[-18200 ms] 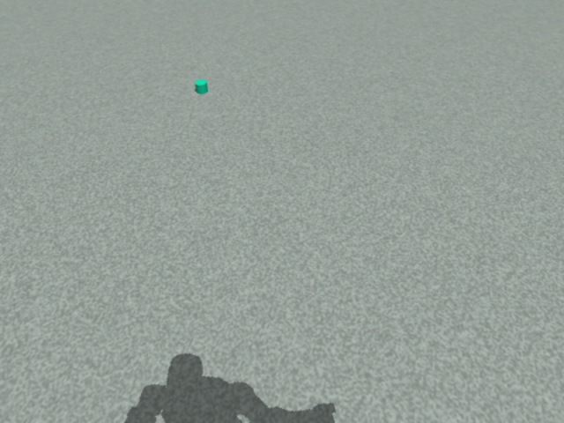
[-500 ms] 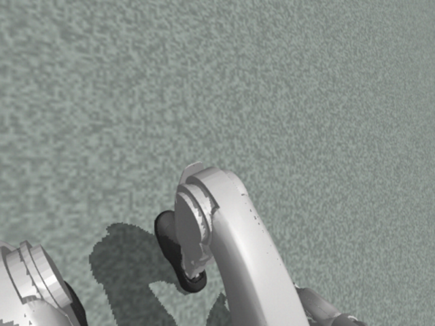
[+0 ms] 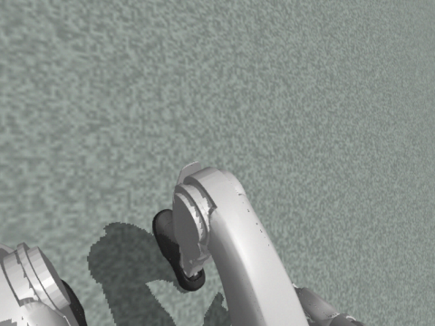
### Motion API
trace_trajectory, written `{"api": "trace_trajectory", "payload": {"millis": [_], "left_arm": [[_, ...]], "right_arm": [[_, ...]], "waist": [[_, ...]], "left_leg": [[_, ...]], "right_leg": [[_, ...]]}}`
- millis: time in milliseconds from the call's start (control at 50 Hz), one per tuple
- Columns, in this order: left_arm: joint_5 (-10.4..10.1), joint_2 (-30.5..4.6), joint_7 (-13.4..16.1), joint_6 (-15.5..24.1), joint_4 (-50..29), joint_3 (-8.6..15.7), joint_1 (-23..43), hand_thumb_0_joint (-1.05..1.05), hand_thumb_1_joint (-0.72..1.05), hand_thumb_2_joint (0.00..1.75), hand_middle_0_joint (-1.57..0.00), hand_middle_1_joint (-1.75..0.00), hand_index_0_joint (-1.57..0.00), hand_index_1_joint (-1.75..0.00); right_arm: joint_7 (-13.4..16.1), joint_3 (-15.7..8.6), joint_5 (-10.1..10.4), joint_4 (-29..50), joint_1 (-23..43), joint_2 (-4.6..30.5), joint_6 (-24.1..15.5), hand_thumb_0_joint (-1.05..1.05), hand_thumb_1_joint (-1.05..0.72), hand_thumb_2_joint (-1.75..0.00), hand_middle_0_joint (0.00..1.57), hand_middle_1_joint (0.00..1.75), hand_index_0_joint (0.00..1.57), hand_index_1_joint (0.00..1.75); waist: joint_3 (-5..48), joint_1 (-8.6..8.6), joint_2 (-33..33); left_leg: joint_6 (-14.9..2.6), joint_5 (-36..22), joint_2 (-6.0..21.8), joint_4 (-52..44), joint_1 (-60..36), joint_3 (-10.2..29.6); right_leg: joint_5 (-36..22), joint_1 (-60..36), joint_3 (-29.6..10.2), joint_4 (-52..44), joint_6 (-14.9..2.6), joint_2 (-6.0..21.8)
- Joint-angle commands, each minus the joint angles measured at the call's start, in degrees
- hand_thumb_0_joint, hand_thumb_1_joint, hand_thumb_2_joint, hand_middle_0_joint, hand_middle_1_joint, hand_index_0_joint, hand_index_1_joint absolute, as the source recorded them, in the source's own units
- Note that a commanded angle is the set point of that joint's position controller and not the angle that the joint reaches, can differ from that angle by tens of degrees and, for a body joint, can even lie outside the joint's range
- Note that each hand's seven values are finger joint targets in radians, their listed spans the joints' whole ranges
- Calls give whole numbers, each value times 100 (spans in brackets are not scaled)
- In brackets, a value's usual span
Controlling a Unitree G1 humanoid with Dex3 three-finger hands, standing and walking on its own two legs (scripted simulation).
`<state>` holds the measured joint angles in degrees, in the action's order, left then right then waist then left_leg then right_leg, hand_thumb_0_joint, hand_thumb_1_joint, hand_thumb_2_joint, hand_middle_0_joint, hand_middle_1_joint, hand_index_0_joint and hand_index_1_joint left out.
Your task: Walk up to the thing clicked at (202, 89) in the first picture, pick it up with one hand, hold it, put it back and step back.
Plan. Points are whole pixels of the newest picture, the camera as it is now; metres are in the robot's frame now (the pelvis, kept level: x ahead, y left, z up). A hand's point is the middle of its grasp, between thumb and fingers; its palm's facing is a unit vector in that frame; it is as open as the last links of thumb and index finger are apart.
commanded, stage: settle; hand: left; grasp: from above
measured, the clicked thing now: out of the picture +0.48 +0.32 -0.28
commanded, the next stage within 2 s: lift in 0.96 s
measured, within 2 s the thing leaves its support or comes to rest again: leaves its support in 0.26 s
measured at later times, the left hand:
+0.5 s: hand out of the picture +0.47 +0.34 -0.20, palm faces -0.39 -0.13 -0.91, open 10.2 cm
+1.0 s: hand out of the picture +0.46 +0.33 -0.12, palm faces -0.42 -0.09 -0.90, open 10.2 cm
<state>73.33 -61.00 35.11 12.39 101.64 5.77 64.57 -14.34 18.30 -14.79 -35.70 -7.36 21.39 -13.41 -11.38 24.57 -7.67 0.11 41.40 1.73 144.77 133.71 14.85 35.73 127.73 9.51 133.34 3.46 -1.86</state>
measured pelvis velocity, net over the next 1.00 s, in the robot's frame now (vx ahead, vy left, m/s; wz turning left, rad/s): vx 0.00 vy -0.01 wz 0.11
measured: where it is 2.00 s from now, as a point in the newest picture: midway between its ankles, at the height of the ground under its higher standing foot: (135, 299)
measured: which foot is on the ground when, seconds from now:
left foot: down 0.00-1.00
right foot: down 0.00-1.00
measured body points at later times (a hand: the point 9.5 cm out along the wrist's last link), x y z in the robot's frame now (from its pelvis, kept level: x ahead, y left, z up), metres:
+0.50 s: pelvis +0.01 +0.00 +0.01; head +0.27 +0.11 +0.35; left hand +0.49 +0.34 -0.15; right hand +0.05 -0.27 -0.06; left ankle +0.06 +0.13 -0.28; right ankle +0.12 -0.12 -0.28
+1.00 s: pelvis +0.00 -0.01 +0.02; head +0.24 +0.08 +0.40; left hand +0.48 +0.34 -0.07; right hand +0.08 -0.28 -0.08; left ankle +0.06 +0.13 -0.28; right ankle +0.12 -0.12 -0.28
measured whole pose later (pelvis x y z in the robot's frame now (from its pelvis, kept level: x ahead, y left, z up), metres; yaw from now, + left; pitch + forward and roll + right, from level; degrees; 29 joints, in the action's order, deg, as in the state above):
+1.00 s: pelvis +0.00 -0.01 +0.02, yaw +6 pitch +34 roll -9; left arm 70.0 -45.2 16.5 9.5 80.5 3.0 59.7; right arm -10.5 6.4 -7.5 -38.4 -10.1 18.4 -3.0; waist 1.2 16.3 1.1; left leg 0.5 38.6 0.5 137.3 133.1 8.6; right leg 36.3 129.1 4.7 131.2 1.9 0.7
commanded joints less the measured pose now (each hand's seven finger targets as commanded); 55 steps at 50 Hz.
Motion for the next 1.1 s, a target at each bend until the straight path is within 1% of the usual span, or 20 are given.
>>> {"api": "trace_trajectory", "payload": {"millis": [0, 120, 140, 180, 220, 280, 300, 360, 400, 460, 500, 540, 600, 700, 780, 920, 980, 1000, 1020, 1080], "left_arm": [[-71, -1211, 152, -20, -521, 9, 1166, 0, 53, 76, -85, -88, -90, -83], [-90, -1249, 11, -110, -728, 61, 1259, 0, 50, 75, -86, -82, -90, -79], [-76, -1458, -6, -102, -1245, 231, 1383, 0, 51, 74, -87, -81, -90, -78], [-109, -1273, -41, -154, -1308, 153, 1292, 0, 51, 75, -87, -80, -90, -77], [-128, -1346, -64, -204, -1431, 352, 1165, 0, 54, 75, -88, -81, -92, -78], [-181, -1199, -224, -270, -1541, 358, 1069, 0, 56, 79, -90, -82, -93, -79], [-179, -1149, -280, -263, -1980, 328, 1302, 0, 56, 78, -90, -82, -93, -79], [-267, -924, -444, -333, -2226, 315, 917, 0, 58, 76, -91, -81, -95, -78], [-360, -500, -609, -378, -2324, 134, 1003, 0, 60, 78, -93, -81, -96, -78], [-338, -510, -841, -457, -2495, 199, 820, 0, 60, 81, -94, -81, -97, -79], [-364, -7, -996, -467, -2651, -34, 964, 0, 65, 81, -97, -82, -100, -79], [-459, 233, -1113, -483, -2726, -171, 1015, 0, 66, 83, -98, -83, -101, -81], [-412, 71, -1261, -458, -2820, -150, 1132, 0, 68, 86, -101, -84, -103, -82], [-411, 169, -1432, -404, -2920, -170, 1272, 0, 66, 84, -100, -82, -102, -80], [-373, 133, -1540, -375, -2947, -116, 1396, 0, 65, 84, -100, -81, -101, -80], [-367, 65, -1660, -311, -3168, -110, 1552, 0, 65, 87, -100, -82, -101, -81], [-392, 188, -1706, -339, -3048, -157, 1477, 0, 60, 80, -99, -84, -101, -82], [-401, 238, -1735, -346, -2988, -157, 1424, 0, 55, 80, -91, -76, -93, -74], [-411, 158, -1780, -346, -3003, -130, 1351, 0, 55, 74, -94, -82, -97, -79], [-471, 135, -1927, -382, -3459, -125, 1310, 0, 52, 79, -89, -73, -90, -72]], "right_arm": [[83, -495, 27, -115, -1164, 1886, 5, 0, -91, -90, 20, 30, 20, 30], [94, -569, 32, -91, -1188, 1865, 31, 0, -91, -90, 20, 30, 20, 30], [90, -639, 52, -124, -1281, 1922, 44, 0, -91, -90, 20, 30, 20, 30], [94, -692, 71, -97, -1180, 1852, 52, 0, -91, -90, 20, 30, 20, 30], [73, -763, 95, -156, -1359, 1859, 86, 0, -91, -90, 20, 30, 20, 30], [89, -906, 147, -218, -1326, 1810, 138, 0, -91, -90, 20, 30, 20, 30], [84, -936, 168, -149, -1355, 1808, 142, 0, -91, -90, 20, 30, 20, 30], [51, -1076, 238, -208, -1359, 1654, 217, 0, -91, -90, 20, 30, 20, 30], [25, -1174, 315, -206, -1384, 1636, 259, 0, -91, -90, 20, 30, 20, 30], [37, -1346, 413, -327, -1551, 1615, 369, 0, -91, -90, 20, 30, 20, 30], [23, -1408, 462, -272, -1522, 1542, 449, 0, -90, -90, 20, 30, 20, 30], [22, -1432, 537, -301, -1549, 1445, 513, 0, -91, -90, 20, 30, 20, 30], [95, -1486, 609, -307, -1524, 1409, 620, 0, -91, -90, 20, 30, 20, 30], [228, -1558, 685, -273, -1492, 1300, 766, 0, -91, -90, 20, 30, 20, 30], [324, -1636, 701, -229, -1541, 1290, 850, 0, -91, -90, 20, 30, 20, 30], [479, -1645, 720, -239, -1563, 1095, 1023, 0, -91, -90, 20, 30, 20, 30], [544, -1680, 761, -232, -1601, 1133, 1062, 0, -94, -92, 20, 30, 20, 30], [565, -1711, 774, -241, -1607, 1164, 1080, 0, -89, -89, 20, 30, 20, 30], [590, -1713, 779, -241, -1605, 1150, 1090, 0, -94, -91, 20, 30, 20, 30], [627, -1774, 845, -204, -1621, 1040, 1166, 0, -89, -89, 20, 30, 20, 30]], "waist": [[3559, 317, 2974], [3556, 317, 3070], [3876, 195, 3345], [4151, 92, 3544], [4159, 72, 3448], [4133, -1, 3408], [4310, -25, 3559], [4777, -258, 3594], [4670, -208, 3391], [4752, -361, 3451], [4811, -354, 3349], [4708, -364, 3120], [4776, -471, 3035], [4828, -541, 2750], [4912, -520, 2591], [5492, -663, 2598], [5147, -610, 2538], [5105, -652, 2530], [5083, -689, 2538], [5716, -883, 2745]], "left_leg": [[-31, -1331, 105, -1547, -2723, -523], [-38, -1155, 90, -1546, -2680, -557], [-8, -1378, 97, -1587, -2923, -558], [11, -1548, 90, -1576, -3098, -605], [8, -1641, 71, -1577, -3036, -593], [-12, -1450, 48, -1554, -2869, -692], [-10, -1548, 34, -1532, -2958, -721], [-20, -1662, 22, -1624, -3083, -771], [-39, -1608, -20, -1631, -2885, -804], [-25, -1560, -31, -1804, -3055, -793], [-28, -1552, -62, -1844, -2998, -813], [-69, -1346, -95, -1930, -2839, -851], [-91, -1202, -130, -1982, -2764, -914], [-126, -1139, -195, -2029, -2694, -1039], [-136, -1169, -232, -2050, -2766, -1070], [-172, -1208, -231, -2135, -2735, -1217], [-166, -1095, -251, -2237, -2720, -1196], [-153, -1021, -264, -2302, -2745, -1161], [-156, -987, -262, -2333, -2737, -1172], [-158, -1228, -247, -2463, -3111, -1254]], "right_leg": [[-1389, -2218, 642, -1054, -400, -249], [-1272, -2143, 613, -1054, -417, -218], [-1394, -2164, 610, -1051, -424, -199], [-1513, -2246, 580, -1021, -460, -222], [-1579, -2210, 593, -995, -458, -198], [-1395, -2104, 533, -1077, -493, -205], [-1459, -2115, 509, -1087, -514, -191], [-1553, -2274, 449, -1072, -513, -195], [-1511, -2076, 434, -1112, -523, -163], [-1401, -1888, 384, -1105, -528, -133], [-1415, -1825, 373, -1128, -553, -101], [-1266, -1790, 311, -1216, -539, -89], [-1120, -1788, 233, -1263, -544, -62], [-1017, -1854, 118, -1397, -542, -25], [-983, -1858, 62, -1479, -555, 7], [-989, -2399, -95, -1573, -526, -17], [-883, -2111, -39, -1641, -548, 10], [-797, -1979, -25, -1658, -578, 21], [-743, -2017, -31, -1677, -583, 24], [-994, -2378, -110, -1701, -555, 33]]}}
